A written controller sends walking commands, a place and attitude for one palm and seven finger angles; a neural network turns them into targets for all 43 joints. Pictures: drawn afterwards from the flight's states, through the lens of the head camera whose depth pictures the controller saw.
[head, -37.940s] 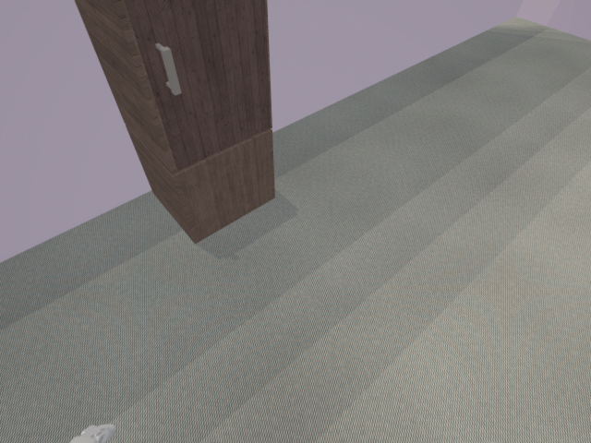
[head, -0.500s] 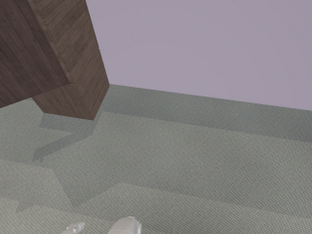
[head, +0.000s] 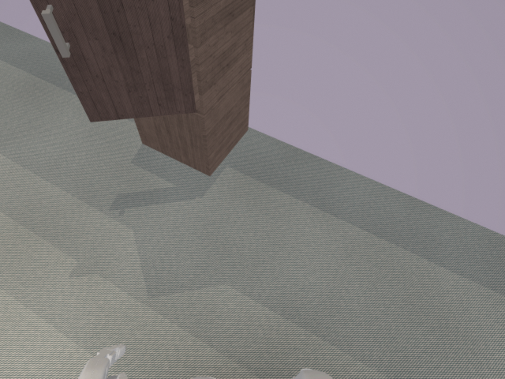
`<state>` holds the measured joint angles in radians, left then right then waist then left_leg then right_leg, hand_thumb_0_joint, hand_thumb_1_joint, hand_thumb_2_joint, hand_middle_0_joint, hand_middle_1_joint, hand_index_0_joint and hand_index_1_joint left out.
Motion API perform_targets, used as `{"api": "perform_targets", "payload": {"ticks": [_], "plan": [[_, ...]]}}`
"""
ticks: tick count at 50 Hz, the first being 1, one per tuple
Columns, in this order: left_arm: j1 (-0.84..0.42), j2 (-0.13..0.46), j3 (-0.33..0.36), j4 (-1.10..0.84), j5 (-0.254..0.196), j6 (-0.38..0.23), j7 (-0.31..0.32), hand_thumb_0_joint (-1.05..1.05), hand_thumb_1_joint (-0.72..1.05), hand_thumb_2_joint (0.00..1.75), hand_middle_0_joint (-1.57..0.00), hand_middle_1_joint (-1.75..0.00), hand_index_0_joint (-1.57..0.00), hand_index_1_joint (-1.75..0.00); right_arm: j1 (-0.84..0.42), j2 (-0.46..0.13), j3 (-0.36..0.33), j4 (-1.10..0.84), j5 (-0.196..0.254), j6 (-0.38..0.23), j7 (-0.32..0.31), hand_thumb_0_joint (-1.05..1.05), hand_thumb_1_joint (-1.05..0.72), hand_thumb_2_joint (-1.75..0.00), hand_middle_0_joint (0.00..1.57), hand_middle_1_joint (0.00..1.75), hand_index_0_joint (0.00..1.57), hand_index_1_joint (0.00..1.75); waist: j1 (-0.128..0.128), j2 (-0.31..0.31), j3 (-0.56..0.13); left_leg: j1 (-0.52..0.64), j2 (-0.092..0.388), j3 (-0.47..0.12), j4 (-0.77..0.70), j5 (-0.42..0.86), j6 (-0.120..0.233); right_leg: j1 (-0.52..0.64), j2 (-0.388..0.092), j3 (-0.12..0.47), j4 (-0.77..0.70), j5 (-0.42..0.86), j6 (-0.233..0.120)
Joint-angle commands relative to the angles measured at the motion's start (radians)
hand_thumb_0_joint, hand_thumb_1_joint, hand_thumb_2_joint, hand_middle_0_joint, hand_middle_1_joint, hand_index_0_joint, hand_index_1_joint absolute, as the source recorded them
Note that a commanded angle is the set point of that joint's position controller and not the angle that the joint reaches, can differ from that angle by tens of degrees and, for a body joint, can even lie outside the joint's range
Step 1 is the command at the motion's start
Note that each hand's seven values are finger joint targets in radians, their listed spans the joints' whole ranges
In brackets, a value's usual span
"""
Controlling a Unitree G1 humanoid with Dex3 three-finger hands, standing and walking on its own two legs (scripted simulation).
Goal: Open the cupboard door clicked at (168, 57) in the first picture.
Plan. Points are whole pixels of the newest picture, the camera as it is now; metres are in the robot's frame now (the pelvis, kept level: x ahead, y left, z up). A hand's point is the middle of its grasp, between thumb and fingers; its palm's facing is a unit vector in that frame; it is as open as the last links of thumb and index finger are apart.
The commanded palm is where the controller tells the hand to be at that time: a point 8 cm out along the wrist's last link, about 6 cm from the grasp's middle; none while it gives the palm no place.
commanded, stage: turn to face it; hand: left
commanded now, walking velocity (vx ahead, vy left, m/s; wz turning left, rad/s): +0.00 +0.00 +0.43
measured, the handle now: (57, 31) +0.93 +0.58 +0.00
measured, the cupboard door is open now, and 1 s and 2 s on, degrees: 40 40 40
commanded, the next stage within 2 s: take the last steps up to it in 0.32 s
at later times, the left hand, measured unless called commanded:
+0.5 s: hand out of the picture -0.01 +0.21 -0.19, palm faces +0.24 -0.95 -0.21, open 7.4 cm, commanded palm none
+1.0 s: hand out of the picture +0.01 +0.21 -0.17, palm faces +0.40 -0.90 -0.17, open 7.4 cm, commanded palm none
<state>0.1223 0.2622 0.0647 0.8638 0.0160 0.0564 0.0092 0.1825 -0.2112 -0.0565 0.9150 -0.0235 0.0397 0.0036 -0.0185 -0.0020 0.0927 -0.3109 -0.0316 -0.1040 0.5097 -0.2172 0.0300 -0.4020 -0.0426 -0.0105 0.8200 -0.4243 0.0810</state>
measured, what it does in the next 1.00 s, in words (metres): walks ahead, turning left: right foot, then left foot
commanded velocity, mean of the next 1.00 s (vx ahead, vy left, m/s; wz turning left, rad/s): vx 0.18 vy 0.08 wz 0.21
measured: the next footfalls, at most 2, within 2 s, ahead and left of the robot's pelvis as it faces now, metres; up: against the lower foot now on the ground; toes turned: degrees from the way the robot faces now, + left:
right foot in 0.08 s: +0.04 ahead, -0.16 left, +0.00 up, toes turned +2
left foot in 0.38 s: +0.04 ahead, +0.11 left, +0.00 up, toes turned +14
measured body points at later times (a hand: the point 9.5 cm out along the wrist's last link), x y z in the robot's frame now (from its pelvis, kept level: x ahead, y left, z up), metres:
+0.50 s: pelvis +0.01 +0.01 -0.01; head +0.05 +0.05 +0.44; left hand -0.02 +0.26 -0.18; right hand +0.16 -0.22 -0.13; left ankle +0.00 +0.10 -0.74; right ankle -0.01 -0.15 -0.69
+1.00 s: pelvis +0.09 +0.06 +0.00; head +0.12 +0.07 +0.45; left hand -0.01 +0.26 -0.15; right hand +0.23 -0.17 -0.14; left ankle +0.10 +0.21 -0.70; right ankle +0.07 -0.12 -0.74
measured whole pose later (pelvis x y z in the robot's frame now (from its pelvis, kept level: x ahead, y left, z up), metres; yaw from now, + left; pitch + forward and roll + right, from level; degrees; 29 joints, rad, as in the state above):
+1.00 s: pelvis +0.09 +0.06 +0.00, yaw +20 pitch +1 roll +1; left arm 0.36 0.16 0.04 1.05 0.03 -0.05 -0.01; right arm 0.23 -0.22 -0.07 1.00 -0.02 0.02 0.05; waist 0.02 -0.03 0.04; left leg -0.48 0.07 0.07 0.74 -0.25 -0.03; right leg -0.05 -0.15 -0.14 0.36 -0.30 0.08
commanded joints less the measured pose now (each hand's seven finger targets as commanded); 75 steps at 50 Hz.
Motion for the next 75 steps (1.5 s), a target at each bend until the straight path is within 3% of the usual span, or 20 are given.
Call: {"api": "perform_targets", "payload": {"ticks": [1, 2, 4, 5, 8, 15, 17, 20, 34, 35, 37, 38, 43, 51, 53, 55, 61, 69, 72, 75], "plan": [[0.092, 0.067, 0.019, -0.057, -0.009, -0.037, 0.012, 0.00, 0.90, 0.90, -0.20, -0.30, -0.20, -0.30, -0.021, -0.209, -0.061, -0.076, 0.000, -0.010, -0.011, 0.00, -0.90, -0.90, 0.20, 0.30, 0.20, 0.30, 0.029, 0.156, -0.164, 0.018, 0.188, -0.255, -0.093, 0.252, 0.099, 0.208, 0.043, -0.021, -0.248, 0.115, -0.024], [0.129, 0.085, 0.026, -0.049, -0.008, -0.047, 0.017, 0.00, 0.90, 0.90, -0.20, -0.30, -0.20, -0.30, -0.031, -0.191, -0.059, -0.081, 0.006, -0.009, -0.008, 0.00, -0.90, -0.90, 0.20, 0.30, 0.20, 0.30, 0.052, 0.124, -0.166, -0.054, 0.151, -0.236, -0.038, 0.191, 0.063, 0.322, 0.015, 0.001, -0.390, 0.190, -0.032], [0.152, 0.210, 0.046, -0.051, 0.015, -0.061, 0.025, 0.00, 0.90, 0.90, -0.20, -0.30, -0.20, -0.30, -0.026, -0.097, -0.045, -0.111, 0.016, -0.013, 0.004, 0.00, -0.90, -0.90, 0.20, 0.30, 0.20, 0.30, 0.068, -0.260, -0.138, -0.288, -0.062, 0.048, 0.318, -0.317, -0.063, 0.409, -0.383, 0.373, -0.564, 0.231, -0.193], [0.134, 0.214, 0.036, -0.064, 0.011, -0.057, 0.022, 0.00, 0.90, 0.90, -0.20, -0.30, -0.20, -0.30, -0.035, -0.120, -0.046, -0.117, 0.005, -0.007, 0.011, 0.00, -0.90, -0.90, 0.20, 0.30, 0.20, 0.30, 0.060, -0.187, -0.109, -0.248, -0.021, 0.038, 0.508, -0.370, -0.053, 0.263, -0.430, 0.350, -0.561, 0.247, -0.254], [0.025, 0.118, 0.020, -0.078, 0.005, -0.059, 0.025, 0.00, 0.90, 0.90, -0.20, -0.30, -0.20, -0.30, -0.016, -0.119, -0.051, -0.069, 0.005, 0.016, 0.016, 0.00, -0.90, -0.90, 0.20, 0.30, 0.20, 0.30, 0.001, -0.269, -0.064, -0.248, 0.045, 0.052, 0.689, -0.234, -0.071, 0.193, -0.286, 0.153, -0.529, 0.336, -0.216], [0.167, 0.166, 0.032, 0.004, 0.012, -0.067, 0.019, 0.00, 0.90, 0.90, -0.20, -0.30, -0.20, -0.30, -0.068, -0.052, -0.010, -0.049, 0.017, -0.011, 0.013, 0.00, -0.90, -0.90, 0.20, 0.30, 0.20, 0.30, 0.050, -0.201, -0.124, -0.068, 0.004, 0.188, 0.158, -0.202, -0.077, 0.354, -0.263, 0.033, -0.359, 0.776, -0.187], [0.148, 0.154, 0.031, 0.011, -0.001, -0.061, 0.016, 0.00, 0.90, 0.90, -0.20, -0.30, -0.20, -0.30, -0.006, -0.081, -0.012, -0.023, 0.015, -0.021, 0.009, 0.00, -0.90, -0.90, 0.20, 0.30, 0.20, 0.30, 0.012, -0.184, -0.134, 0.107, 0.015, 0.168, -0.052, -0.002, -0.057, 0.253, -0.233, -0.012, -0.278, 0.649, -0.119], [0.109, 0.052, -0.001, -0.033, -0.006, -0.036, 0.014, 0.00, 0.90, 0.90, -0.20, -0.30, -0.20, -0.30, 0.099, -0.257, -0.048, -0.008, -0.003, -0.027, -0.009, 0.00, -0.90, -0.90, 0.20, 0.30, 0.20, 0.30, -0.047, 0.236, -0.201, 0.269, 0.422, -0.277, -0.146, 0.517, 0.194, -0.043, -0.049, -0.063, 0.120, -0.230, -0.011], [0.165, 0.017, 0.015, 0.056, 0.008, -0.067, -0.029, 0.00, 0.90, 0.90, -0.20, -0.30, -0.20, -0.30, 0.032, -0.159, -0.022, 0.019, 0.001, -0.049, -0.016, 0.00, -0.90, -0.90, 0.20, 0.30, 0.20, 0.30, 0.057, 0.119, -0.078, -0.021, 0.181, -0.119, -0.181, -0.246, 0.120, 0.251, 0.021, -0.104, -0.266, 0.074, -0.059], [0.234, 0.038, 0.025, 0.079, 0.011, -0.074, -0.024, 0.00, 0.90, 0.90, -0.20, -0.30, -0.20, -0.30, 0.014, -0.136, -0.020, 0.013, 0.007, -0.050, -0.013, 0.00, -0.90, -0.90, 0.20, 0.30, 0.20, 0.30, 0.096, 0.045, -0.074, -0.147, 0.122, -0.072, -0.073, -0.306, 0.083, 0.408, -0.011, -0.061, -0.383, 0.077, -0.070], [0.354, 0.185, 0.055, 0.092, 0.019, -0.082, -0.005, 0.00, 0.90, 0.90, -0.20, -0.30, -0.20, -0.30, -0.045, -0.080, -0.009, -0.053, 0.006, -0.051, 0.004, 0.00, -0.90, -0.90, 0.20, 0.30, 0.20, 0.30, 0.164, -0.328, -0.016, -0.460, -0.018, 0.108, 0.422, -0.401, -0.016, 0.488, -0.463, 0.530, -0.715, -0.338, -0.246], [0.327, 0.182, 0.054, 0.080, 0.009, -0.083, 0.003, 0.00, 0.90, 0.90, -0.20, -0.30, -0.20, -0.30, -0.079, -0.117, -0.018, -0.067, -0.006, -0.045, 0.012, 0.00, -0.90, -0.90, 0.20, 0.30, 0.20, 0.30, 0.133, -0.188, 0.034, -0.458, 0.045, 0.055, 0.562, -0.321, -0.022, 0.367, -0.502, 0.568, -0.754, -0.433, -0.289], [0.196, 0.074, 0.024, 0.081, 0.009, -0.125, 0.001, 0.00, 0.90, 0.90, -0.20, -0.30, -0.20, -0.30, -0.025, -0.049, -0.021, -0.007, 0.000, -0.031, 0.041, 0.00, -0.90, -0.90, 0.20, 0.30, 0.20, 0.30, 0.037, -0.169, 0.041, -0.314, 0.124, 0.114, 0.510, -0.025, -0.067, 0.218, -0.310, 0.097, -0.708, 0.043, -0.180], [0.264, 0.105, 0.033, 0.171, 0.008, -0.116, -0.006, 0.00, 0.90, 0.90, -0.20, -0.30, -0.20, -0.30, 0.051, -0.026, -0.002, 0.023, 0.000, -0.080, 0.042, 0.00, -0.90, -0.90, 0.20, 0.30, 0.20, 0.30, 0.018, -0.154, -0.068, 0.081, 0.019, 0.287, -0.028, 0.022, -0.041, 0.241, -0.235, -0.093, -0.451, 0.336, -0.131], [0.282, 0.013, 0.015, 0.147, 0.001, -0.105, -0.016, 0.00, 0.90, 0.90, -0.20, -0.30, -0.20, -0.30, 0.302, -0.197, -0.047, 0.087, -0.014, -0.092, 0.014, 0.00, -0.90, -0.90, 0.20, 0.30, 0.20, 0.30, -0.081, 0.205, -0.222, 0.479, 0.270, -0.056, -0.079, -0.038, 0.058, -0.067, -0.083, -0.197, 0.009, 0.079, -0.060], [0.146, -0.031, -0.002, 0.073, 0.004, -0.107, -0.009, 0.00, 0.90, 0.90, -0.20, -0.30, -0.20, -0.30, 0.375, -0.247, -0.052, 0.115, -0.013, -0.085, -0.015, 0.00, -0.90, -0.90, 0.20, 0.30, 0.20, 0.30, -0.113, 0.213, -0.203, 0.421, 0.456, -0.296, -0.243, -0.157, 0.189, -0.271, -0.042, -0.067, 0.405, -0.184, -0.092], [0.153, -0.065, -0.002, 0.115, 0.007, -0.080, -0.032, 0.00, 0.90, 0.90, -0.20, -0.30, -0.20, -0.30, 0.148, -0.096, -0.007, 0.093, -0.007, -0.111, -0.025, 0.00, -0.90, -0.90, 0.20, 0.30, 0.20, 0.30, 0.017, 0.114, -0.064, 0.088, 0.336, 0.028, -0.323, -0.051, 0.130, -0.120, -0.108, -0.044, 0.175, 0.079, -0.083], [0.204, -0.014, 0.018, 0.115, 0.012, -0.084, -0.031, 0.00, 0.90, 0.90, -0.20, -0.30, -0.20, -0.30, 0.102, -0.092, -0.010, 0.116, -0.005, -0.090, -0.011, 0.00, -0.90, -0.90, 0.20, 0.30, 0.20, 0.30, 0.089, 0.013, -0.036, -0.043, 0.247, 0.124, -0.179, -0.228, 0.080, 0.268, -0.024, -0.102, -0.252, 0.185, -0.086], [0.399, 0.153, 0.046, 0.155, 0.004, -0.104, -0.011, 0.00, 0.90, 0.90, -0.20, -0.30, -0.20, -0.30, 0.082, -0.044, 0.003, 0.062, 0.004, -0.087, 0.005, 0.00, -0.90, -0.90, 0.20, 0.30, 0.20, 0.30, 0.157, -0.314, -0.074, -0.356, 0.044, 0.220, 0.512, -0.420, -0.018, 0.476, -0.413, 0.539, -0.671, -0.141, -0.302], [0.248, 0.041, 0.019, 0.117, 0.001, -0.120, 0.004, 0.00, 0.90, 0.90, -0.20, -0.30, -0.20, -0.30, 0.020, -0.050, -0.009, 0.072, -0.003, -0.087, 0.007, 0.00, -0.90, -0.90, 0.20, 0.30, 0.20, 0.30, 0.076, -0.124, -0.006, -0.381, 0.147, 0.089, 0.611, -0.141, -0.036, 0.325, -0.340, 0.335, -0.669, 0.028, -0.281]]}}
